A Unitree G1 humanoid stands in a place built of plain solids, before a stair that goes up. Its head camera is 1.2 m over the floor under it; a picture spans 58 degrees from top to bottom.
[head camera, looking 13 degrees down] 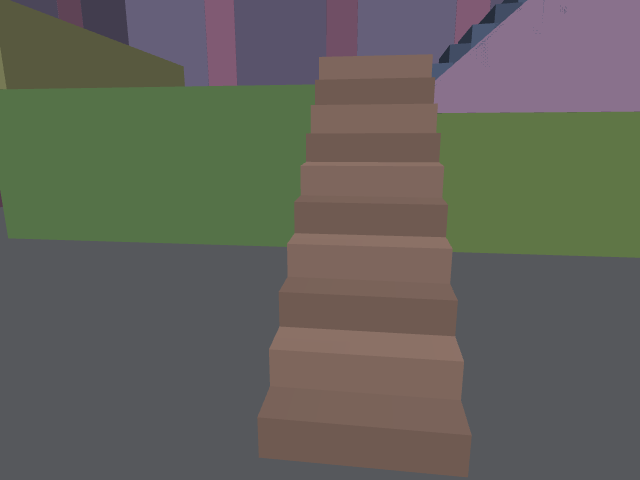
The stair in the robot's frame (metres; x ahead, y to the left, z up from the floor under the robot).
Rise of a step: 0.18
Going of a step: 0.20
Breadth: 0.78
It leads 7 degrees to the right of straight ahead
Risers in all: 10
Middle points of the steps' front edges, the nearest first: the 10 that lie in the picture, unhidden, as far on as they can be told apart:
1.40 -0.15 0.18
1.60 -0.18 0.35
1.80 -0.20 0.53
2.00 -0.23 0.71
2.20 -0.25 0.88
2.41 -0.28 1.06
2.61 -0.30 1.24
2.81 -0.33 1.42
3.01 -0.36 1.59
3.21 -0.38 1.77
